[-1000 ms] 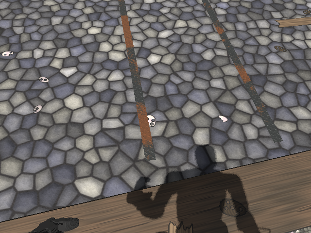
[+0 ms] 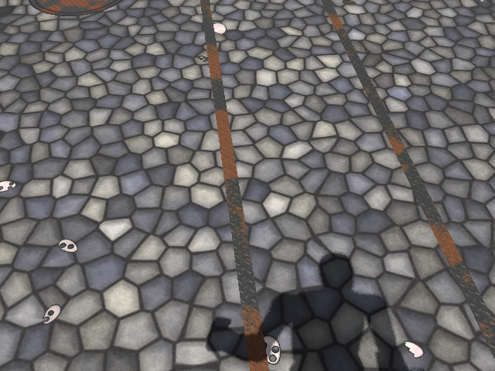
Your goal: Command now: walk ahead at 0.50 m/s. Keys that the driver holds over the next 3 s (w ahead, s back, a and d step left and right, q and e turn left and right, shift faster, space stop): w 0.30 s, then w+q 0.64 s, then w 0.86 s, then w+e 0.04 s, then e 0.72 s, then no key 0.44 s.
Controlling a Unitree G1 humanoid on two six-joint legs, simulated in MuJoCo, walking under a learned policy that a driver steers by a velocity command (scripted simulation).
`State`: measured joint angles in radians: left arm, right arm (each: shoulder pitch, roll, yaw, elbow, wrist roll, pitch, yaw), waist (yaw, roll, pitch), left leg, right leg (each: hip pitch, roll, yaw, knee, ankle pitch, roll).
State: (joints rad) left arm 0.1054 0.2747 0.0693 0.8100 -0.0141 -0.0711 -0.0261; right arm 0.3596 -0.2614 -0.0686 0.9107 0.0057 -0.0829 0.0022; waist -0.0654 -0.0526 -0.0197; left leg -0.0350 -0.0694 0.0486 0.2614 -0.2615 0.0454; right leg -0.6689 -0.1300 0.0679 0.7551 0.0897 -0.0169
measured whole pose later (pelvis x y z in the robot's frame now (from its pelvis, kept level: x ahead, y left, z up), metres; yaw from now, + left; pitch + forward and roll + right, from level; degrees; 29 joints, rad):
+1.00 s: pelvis +0.61 -0.08 -0.10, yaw +19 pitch +2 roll +0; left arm 0.12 0.28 0.07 0.83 0.01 -0.11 0.00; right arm 0.29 -0.25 -0.08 0.77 0.01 -0.05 0.01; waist -0.02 -0.01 0.03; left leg -0.24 -0.13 -0.05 0.38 -0.16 0.11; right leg -0.59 -0.10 0.08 1.02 -0.30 0.03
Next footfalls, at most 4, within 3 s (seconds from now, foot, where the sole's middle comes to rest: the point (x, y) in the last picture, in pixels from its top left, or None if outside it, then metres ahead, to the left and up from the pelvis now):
0.26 right None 0.35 -0.23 -0.88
0.80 left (242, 339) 0.64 -0.01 -0.88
1.26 right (271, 247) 0.97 -0.13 -0.88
1.80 left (175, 211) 1.15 0.21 -0.88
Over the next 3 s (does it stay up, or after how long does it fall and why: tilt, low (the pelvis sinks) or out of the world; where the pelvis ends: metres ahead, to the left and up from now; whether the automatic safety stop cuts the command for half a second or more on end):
stays up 1.25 0.15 -0.11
